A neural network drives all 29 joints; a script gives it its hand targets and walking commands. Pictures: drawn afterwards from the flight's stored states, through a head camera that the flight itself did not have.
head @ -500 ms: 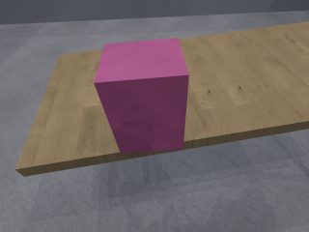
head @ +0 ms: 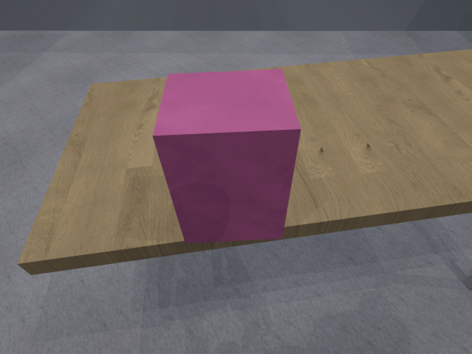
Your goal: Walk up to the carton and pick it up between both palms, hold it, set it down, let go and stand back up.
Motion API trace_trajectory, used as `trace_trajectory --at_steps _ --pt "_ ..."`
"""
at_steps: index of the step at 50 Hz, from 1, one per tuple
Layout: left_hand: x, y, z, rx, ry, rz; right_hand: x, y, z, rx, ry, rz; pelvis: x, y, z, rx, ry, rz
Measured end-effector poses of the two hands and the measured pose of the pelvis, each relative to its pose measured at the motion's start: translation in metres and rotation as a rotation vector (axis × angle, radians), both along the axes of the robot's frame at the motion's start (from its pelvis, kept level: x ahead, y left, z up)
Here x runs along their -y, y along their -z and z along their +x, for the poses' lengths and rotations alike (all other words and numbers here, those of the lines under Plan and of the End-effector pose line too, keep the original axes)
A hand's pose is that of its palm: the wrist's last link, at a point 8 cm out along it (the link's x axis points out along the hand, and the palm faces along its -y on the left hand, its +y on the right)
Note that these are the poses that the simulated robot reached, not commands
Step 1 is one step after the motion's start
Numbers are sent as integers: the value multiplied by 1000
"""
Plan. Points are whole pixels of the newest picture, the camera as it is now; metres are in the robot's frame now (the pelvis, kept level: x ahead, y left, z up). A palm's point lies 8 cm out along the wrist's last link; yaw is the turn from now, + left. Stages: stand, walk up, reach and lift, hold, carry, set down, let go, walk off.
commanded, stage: stand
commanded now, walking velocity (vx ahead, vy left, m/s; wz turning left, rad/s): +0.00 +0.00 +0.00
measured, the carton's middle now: (229, 162) +0.42 +0.05 +0.11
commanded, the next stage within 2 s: reach and lift in 0.30 s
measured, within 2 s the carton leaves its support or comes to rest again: neither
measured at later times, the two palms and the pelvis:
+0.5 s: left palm out of the picture +0.16 +0.25 -0.14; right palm out of the picture +0.16 -0.21 -0.13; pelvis -0.04 +0.00 -0.03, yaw +6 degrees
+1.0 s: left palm out of the picture +0.13 +0.22 -0.07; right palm out of the picture +0.12 -0.19 -0.08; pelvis -0.03 -0.01 +0.00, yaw +1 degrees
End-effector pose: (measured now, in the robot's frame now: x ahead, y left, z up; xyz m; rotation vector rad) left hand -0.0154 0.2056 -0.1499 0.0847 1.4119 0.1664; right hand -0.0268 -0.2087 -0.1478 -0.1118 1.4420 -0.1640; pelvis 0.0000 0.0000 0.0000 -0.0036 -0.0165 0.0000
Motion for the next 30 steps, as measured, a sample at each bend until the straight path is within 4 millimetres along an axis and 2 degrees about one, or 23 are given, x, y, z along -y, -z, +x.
trace_trajectory --at_steps 15,16,17,19,22,25,27,28,30 --pt "1 2 -9 -34 -6 -10 -8 1 -5 -29 -1 9 -3 0 3 3 -4 -1" --pt "1 4 -5 -49 -3 -22 -7 2 -1 -25 20 16 -3 2 1 -20 -9 4" --pt "-4 7 4 -67 10 -15 -4 4 11 -14 35 21 -2 4 -3 -48 -18 11" --pt "-25 11 37 -55 29 35 5 4 52 40 15 16 0 11 -12 -76 -44 25" --pt "-47 3 110 38 -9 63 15 -4 125 153 -44 -22 0 19 -25 -146 -78 25" --pt "-48 -14 173 122 -17 -3 5 -13 184 234 -25 -8 -4 27 -36 -220 -99 1" --pt "-36 -27 196 176 34 -54 -12 -25 206 293 3 31 -6 27 -39 -219 -96 -8" --pt "-28 -35 201 200 75 -67 -22 -31 210 324 18 53 -8 23 -39 -200 -88 -15" --pt "-11 -52 198 233 151 -67 -37 -42 208 379 48 85 -9 13 -38 -138 -65 -18"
